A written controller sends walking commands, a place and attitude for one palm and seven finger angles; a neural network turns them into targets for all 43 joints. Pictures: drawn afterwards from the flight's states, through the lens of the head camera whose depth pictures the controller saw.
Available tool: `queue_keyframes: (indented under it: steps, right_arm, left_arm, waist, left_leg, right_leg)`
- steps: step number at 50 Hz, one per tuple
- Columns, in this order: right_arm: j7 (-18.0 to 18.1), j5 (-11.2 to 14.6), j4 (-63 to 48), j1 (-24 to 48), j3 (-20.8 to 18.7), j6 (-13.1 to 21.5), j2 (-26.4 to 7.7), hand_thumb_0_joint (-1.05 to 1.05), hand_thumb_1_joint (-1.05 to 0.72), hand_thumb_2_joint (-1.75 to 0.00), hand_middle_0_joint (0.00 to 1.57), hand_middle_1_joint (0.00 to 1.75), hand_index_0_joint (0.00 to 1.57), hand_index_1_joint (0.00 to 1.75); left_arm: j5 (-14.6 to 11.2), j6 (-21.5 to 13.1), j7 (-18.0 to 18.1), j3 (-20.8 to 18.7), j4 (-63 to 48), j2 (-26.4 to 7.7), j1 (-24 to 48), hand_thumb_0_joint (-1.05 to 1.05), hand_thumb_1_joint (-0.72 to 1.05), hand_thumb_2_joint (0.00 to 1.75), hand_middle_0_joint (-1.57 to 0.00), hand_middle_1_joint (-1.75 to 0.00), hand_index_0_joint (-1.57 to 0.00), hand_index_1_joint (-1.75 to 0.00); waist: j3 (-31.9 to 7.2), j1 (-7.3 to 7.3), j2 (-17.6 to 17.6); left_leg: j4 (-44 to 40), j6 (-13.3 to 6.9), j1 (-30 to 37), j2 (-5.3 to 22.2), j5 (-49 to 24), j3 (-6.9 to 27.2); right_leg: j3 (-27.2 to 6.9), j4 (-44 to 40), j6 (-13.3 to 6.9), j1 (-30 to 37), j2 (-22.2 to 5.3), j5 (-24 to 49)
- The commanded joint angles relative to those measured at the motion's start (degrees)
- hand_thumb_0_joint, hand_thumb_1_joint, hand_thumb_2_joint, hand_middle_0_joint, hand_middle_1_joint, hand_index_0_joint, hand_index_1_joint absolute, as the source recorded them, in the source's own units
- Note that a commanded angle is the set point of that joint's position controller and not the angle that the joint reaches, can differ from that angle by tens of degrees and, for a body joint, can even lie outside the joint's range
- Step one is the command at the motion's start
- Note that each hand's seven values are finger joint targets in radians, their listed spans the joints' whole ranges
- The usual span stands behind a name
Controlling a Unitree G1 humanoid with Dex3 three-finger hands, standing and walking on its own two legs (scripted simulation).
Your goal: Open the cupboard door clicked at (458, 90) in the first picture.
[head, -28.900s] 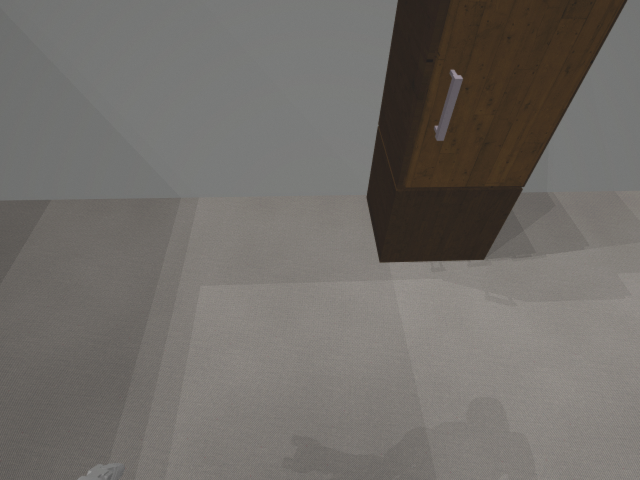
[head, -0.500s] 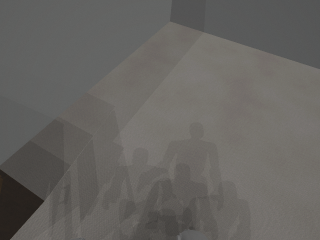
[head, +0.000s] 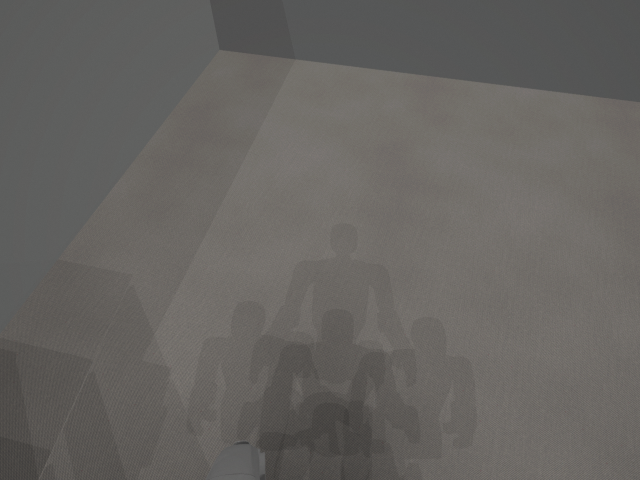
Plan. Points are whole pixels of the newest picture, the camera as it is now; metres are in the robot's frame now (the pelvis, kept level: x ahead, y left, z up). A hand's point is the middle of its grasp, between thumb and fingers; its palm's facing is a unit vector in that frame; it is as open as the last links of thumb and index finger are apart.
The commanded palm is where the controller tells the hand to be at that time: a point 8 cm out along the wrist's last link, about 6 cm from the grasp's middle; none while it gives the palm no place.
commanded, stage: walk to a spot facing it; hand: left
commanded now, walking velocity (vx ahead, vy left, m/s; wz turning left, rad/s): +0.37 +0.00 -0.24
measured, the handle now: out of the picture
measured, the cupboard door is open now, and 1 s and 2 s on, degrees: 46 46 46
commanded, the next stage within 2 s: turn to face it in 0.56 s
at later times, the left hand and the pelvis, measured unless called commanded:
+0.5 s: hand (218, 347) +0.34 +0.19 -0.16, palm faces -0.18 -0.96 -0.20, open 7.4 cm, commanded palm none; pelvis +0.24 +0.01 +0.00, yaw -13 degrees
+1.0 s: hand (300, 252) +0.54 +0.06 -0.17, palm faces -0.14 -0.97 -0.21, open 7.2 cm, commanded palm none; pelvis +0.43 -0.11 -0.01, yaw -9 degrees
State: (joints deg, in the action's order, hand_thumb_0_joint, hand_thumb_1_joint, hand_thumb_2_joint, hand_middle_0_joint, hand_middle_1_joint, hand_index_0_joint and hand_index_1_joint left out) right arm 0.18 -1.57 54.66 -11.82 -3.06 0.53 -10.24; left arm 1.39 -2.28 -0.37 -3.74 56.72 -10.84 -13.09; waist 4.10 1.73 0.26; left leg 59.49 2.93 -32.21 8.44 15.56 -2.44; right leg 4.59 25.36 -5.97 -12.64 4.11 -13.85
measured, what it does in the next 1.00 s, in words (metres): walks ahead: left foot, then right foot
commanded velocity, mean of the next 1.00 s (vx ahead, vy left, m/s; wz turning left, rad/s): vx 0.20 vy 0.00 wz -0.02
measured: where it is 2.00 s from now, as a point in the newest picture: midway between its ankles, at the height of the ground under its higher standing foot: (389, 364)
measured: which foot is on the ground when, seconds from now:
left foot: up 0.00-0.22, down 0.24-0.64, up 0.66-1.00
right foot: down 0.00-0.24, up 0.26-0.60, down 0.62-1.00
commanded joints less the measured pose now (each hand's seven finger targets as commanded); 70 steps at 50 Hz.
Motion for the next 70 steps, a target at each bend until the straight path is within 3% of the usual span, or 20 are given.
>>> queue_keyframes:
  steps: [1,6,10,12,13,21,27,29,30,31,32,37,41,51,52,53,54,57,66,70]
  right_arm:
    - [-0.7,0.0,-4.0,-0.5,-1.0,0.7,-3.6,0.00,-0.90,-0.90,0.20,0.30,0.20,0.30]
    - [-1.0,0.2,-6.7,8.3,-0.6,2.0,-3.0,0.00,-0.90,-0.90,0.20,0.30,0.20,0.30]
    - [-0.1,-0.1,-3.1,-1.2,-1.0,3.2,-5.6,0.00,-0.90,-0.90,0.20,0.30,0.20,0.30]
    - [0.9,-1.4,1.0,-17.8,-3.2,3.8,-16.1,0.00,-0.90,-0.90,0.20,0.30,0.20,0.30]
    - [0.9,-0.8,1.0,-18.6,-2.5,2.9,-15.2,0.00,-0.90,-0.90,0.20,0.30,0.20,0.30]
    - [1.3,-0.6,0.9,-8.8,-0.6,4.3,-6.3,0.00,-0.90,-0.90,0.20,0.30,0.20,0.30]
    - [0.7,-0.7,2.1,-10.6,-0.8,3.0,-9.6,0.00,-0.90,-0.90,0.20,0.30,0.20,0.30]
    - [0.7,-0.4,1.9,-9.0,-0.7,2.6,-11.1,0.00,-0.90,-0.90,0.20,0.30,0.20,0.30]
    - [0.3,0.1,1.3,-7.4,-0.6,2.6,-11.0,0.00,-0.90,-0.90,0.20,0.30,0.20,0.30]
    - [-0.2,1.2,-0.4,-7.7,0.1,2.9,-7.1,0.00,-0.90,-0.90,0.20,0.30,0.20,0.30]
    - [0.2,1.6,-2.6,-4.8,-0.2,2.9,-7.3,0.00,-0.90,-0.90,0.20,0.30,0.20,0.30]
    - [0.7,0.5,4.3,-10.4,0.8,0.1,-2.9,0.00,-0.90,-0.90,0.20,0.30,0.20,0.30]
    - [0.3,0.9,6.0,-13.5,1.4,-1.2,-0.3,0.00,-0.90,-0.90,0.20,0.30,0.20,0.30]
    - [-0.6,-0.1,1.1,-7.8,-0.1,-1.6,-3.8,0.00,-0.90,-0.90,0.20,0.30,0.20,0.30]
    - [-0.5,-0.5,1.3,-11.5,-0.8,-1.2,-6.7,0.00,-0.90,-0.90,0.20,0.30,0.20,0.30]
    - [0.0,-0.9,0.8,-14.5,-1.8,-0.9,-12.4,0.00,-0.90,-0.90,0.20,0.30,0.20,0.30]
    - [0.6,-0.2,1.3,-16.5,-2.1,-1.3,-14.6,0.00,-0.90,-0.90,0.20,0.30,0.20,0.30]
    - [1.3,-0.3,-2.3,-5.8,-1.8,-0.8,-12.4,0.00,-0.90,-0.90,0.20,0.30,0.20,0.30]
    - [0.1,-0.1,-6.2,3.1,-3.9,-2.2,-14.5,0.00,-0.90,-0.90,0.20,0.30,0.20,0.30]
    - [-0.8,0.4,-9.9,7.5,-3.6,-2.7,-10.0,0.00,-0.90,-0.90,0.20,0.30,0.20,0.30]
  left_arm:
    - [-0.2,-2.2,-0.1,-1.7,-1.6,-7.0,-3.8,0.00,0.90,0.90,-0.20,-0.30,-0.20,-0.30]
    - [-0.2,-2.3,0.2,-1.3,0.8,-7.4,-8.8,0.00,0.90,0.90,-0.20,-0.30,-0.20,-0.30]
    - [-0.6,-2.3,0.5,-1.5,1.2,-7.5,-7.3,0.00,0.90,0.90,-0.20,-0.30,-0.20,-0.30]
    - [-1.4,-2.5,-0.4,-0.9,-0.8,-3.8,-8.8,0.00,0.90,0.90,-0.20,-0.30,-0.20,-0.30]
    - [-0.6,-3.1,-0.3,-0.9,-2.2,-4.9,-5.2,0.00,0.90,0.90,-0.20,-0.30,-0.20,-0.30]
    - [0.6,1.0,-2.4,-0.8,-3.2,0.5,0.7,0.00,0.90,0.90,-0.20,-0.30,-0.20,-0.30]
    - [0.5,1.4,-2.9,-0.7,-4.9,-1.9,6.3,0.00,0.90,0.90,-0.20,-0.30,-0.20,-0.30]
    - [0.4,1.0,-2.6,-1.2,-3.1,-4.2,-0.6,0.00,0.90,0.90,-0.20,-0.30,-0.20,-0.30]
    - [0.5,0.3,-2.2,-2.1,-0.2,-7.7,-10.7,0.00,0.90,0.90,-0.20,-0.30,-0.20,-0.30]
    - [0.7,-0.3,-1.1,-4.2,1.9,-15.4,-18.6,0.00,0.90,0.90,-0.20,-0.30,-0.20,-0.30]
    - [-0.9,-0.3,-0.5,-4.0,2.0,-18.5,-19.2,0.00,0.90,0.90,-0.20,-0.30,-0.20,-0.30]
    - [-0.6,-1.3,1.1,0.2,-2.1,-6.9,0.0,0.00,0.90,0.90,-0.20,-0.30,-0.20,-0.30]
    - [-0.8,-1.8,1.1,1.2,-0.9,-4.7,1.9,0.00,0.90,0.90,-0.20,-0.30,-0.20,-0.30]
    - [-0.6,0.1,2.1,-1.2,-1.7,-8.1,-0.4,0.00,0.90,0.90,-0.20,-0.30,-0.20,-0.30]
    - [-1.0,0.4,2.0,-1.2,-2.5,-8.1,-0.8,0.00,0.90,0.90,-0.20,-0.30,-0.20,-0.30]
    - [-1.9,0.8,1.8,-1.0,-4.8,-5.6,-1.5,0.00,0.90,0.90,-0.20,-0.30,-0.20,-0.30]
    - [-1.1,1.2,2.1,-0.3,-7.6,-5.8,2.8,0.00,0.90,0.90,-0.20,-0.30,-0.20,-0.30]
    - [-0.6,2.3,1.7,-1.0,-7.7,-5.4,5.4,0.00,0.90,0.90,-0.20,-0.30,-0.20,-0.30]
    - [-0.5,2.8,1.0,-1.3,-7.2,-4.9,-2.2,0.00,0.90,0.90,-0.20,-0.30,-0.20,-0.30]
    - [0.5,1.6,2.4,-2.8,-8.4,-14.8,-4.5,0.00,0.90,0.90,-0.20,-0.30,-0.20,-0.30]
  waist:
    - [-1.2,-1.11,-3.3]
    - [0.2,-4.00,-4.4]
    - [-4.9,1.26,-2.3]
    - [-16.3,6.06,17.6]
    - [-13.7,6.43,11.3]
    - [-2.1,-1.43,7.3]
    - [0.6,-1.22,7.5]
    - [-3.0,-5.52,6.6]
    - [-8.1,-10.46,1.1]
    - [-15.1,-13.41,-15.9]
    - [-15.6,-12.43,-16.6]
    - [-6.2,-0.21,-5.2]
    - [-4.9,1.88,-5.1]
    - [-4.5,1.62,-3.1]
    - [-8.0,3.06,2.9]
    - [-11.0,3.67,18.0]
    - [-11.5,4.82,13.8]
    - [-7.5,0.65,8.8]
    - [-9.8,-2.76,8.3]
    - [-6.9,-5.85,-18.2]
  left_leg:
    - [-7.6,0.4,-2.3,-0.4,-3.4,1.1]
    - [-18.8,-0.5,0.2,-3.5,-2.0,-0.9]
    - [-32.5,-2.5,22.1,-6.7,-5.6,-3.3]
    - [-37.6,-12.9,49.9,18.1,-9.8,25.0]
    - [-40.9,-15.6,44.4,21.7,-8.6,28.8]
    - [-46.5,-8.2,23.1,9.7,-15.8,-4.0]
    - [-43.5,-7.1,22.3,10.1,-15.6,-8.3]
    - [-31.9,-5.4,21.9,8.8,-25.8,-10.9]
    - [-18.2,-3.4,16.1,5.7,-26.6,-13.4]
    - [2.4,-0.8,0.5,-2.0,-0.4,-14.4]
    - [15.7,-0.3,-7.9,-5.4,20.9,-6.4]
    - [7.6,-0.5,3.2,0.7,4.4,1.5]
    - [-3.8,-0.4,7.2,-1.6,-1.1,-0.6]
    - [-24.7,-3.4,13.8,-6.0,-5.0,-4.4]
    - [-28.6,-6.4,21.7,-2.6,-22.2,1.0]
    - [-32.3,-15.3,30.3,11.9,-48.1,21.8]
    - [-36.8,-20.0,27.6,17.6,-45.1,29.8]
    - [-40.3,-15.4,17.7,12.0,-17.8,23.5]
    - [-35.3,-9.5,10.4,1.9,-6.3,15.4]
    - [4.8,-1.0,-4.9,-8.6,19.5,4.3]
  right_leg:
    - [-16.6,-14.9,-6.8,2.8,-16.2,0.1]
    - [-17.4,-10.6,-6.0,9.0,-16.8,16.5]
    - [-13.1,4.7,-2.4,4.7,-12.5,30.6]
    - [-2.7,37.4,2.7,-20.6,-1.5,-10.5]
    - [-5.8,46.4,2.2,-24.3,-2.8,-18.4]
    - [-2.5,31.7,5.0,-20.9,-11.0,-0.5]
    - [3.6,15.8,3.8,-11.0,-7.3,2.8]
    - [5.5,11.1,2.2,0.4,-4.7,1.3]
    - [2.7,7.6,0.4,14.6,-5.0,1.1]
    - [-20.6,1.1,-5.0,29.1,-21.0,0.6]
    - [-36.5,-7.1,-9.9,30.1,-30.0,10.9]
    - [-7.6,-8.2,-3.9,2.5,-21.3,29.4]
    - [1.9,-9.1,-2.0,0.5,-18.4,31.1]
    - [6.1,11.2,1.3,7.6,-22.2,37.9]
    - [8.0,21.1,4.3,2.3,-19.0,29.9]
    - [8.6,35.2,8.7,-11.8,-10.4,-3.8]
    - [0.1,44.2,8.2,-14.9,-6.7,-27.1]
    - [-6.1,45.8,8.6,-19.2,-9.6,-16.8]
    - [0.2,10.6,9.2,-0.7,-4.4,-6.1]
    - [-25.6,-9.8,-3.8,2.8,-33.9,6.6]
